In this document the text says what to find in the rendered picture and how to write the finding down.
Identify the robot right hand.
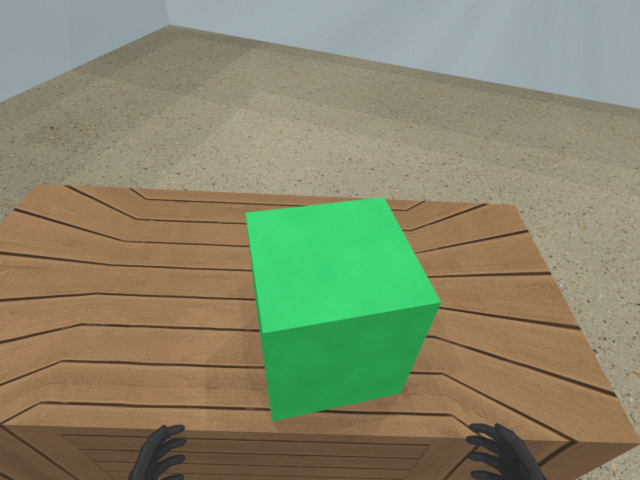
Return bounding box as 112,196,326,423
466,423,547,480

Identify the robot left hand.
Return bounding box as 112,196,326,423
128,425,187,480

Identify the carton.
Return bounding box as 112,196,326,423
245,197,441,421

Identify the pedestal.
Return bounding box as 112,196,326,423
0,184,640,480

